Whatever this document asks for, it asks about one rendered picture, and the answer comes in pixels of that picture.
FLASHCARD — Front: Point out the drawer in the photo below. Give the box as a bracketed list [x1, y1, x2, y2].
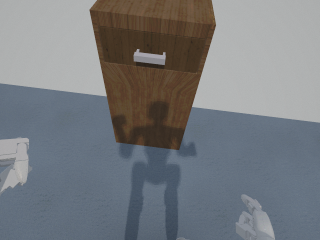
[99, 26, 205, 73]

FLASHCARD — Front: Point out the right robot hand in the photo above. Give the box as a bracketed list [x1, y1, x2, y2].
[235, 194, 275, 240]

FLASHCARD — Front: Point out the handle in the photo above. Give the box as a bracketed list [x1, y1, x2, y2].
[133, 49, 166, 65]

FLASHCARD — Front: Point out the left robot hand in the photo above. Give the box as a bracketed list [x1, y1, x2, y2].
[0, 137, 33, 196]

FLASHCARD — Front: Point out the cabinet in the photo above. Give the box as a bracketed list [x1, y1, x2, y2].
[89, 0, 216, 150]

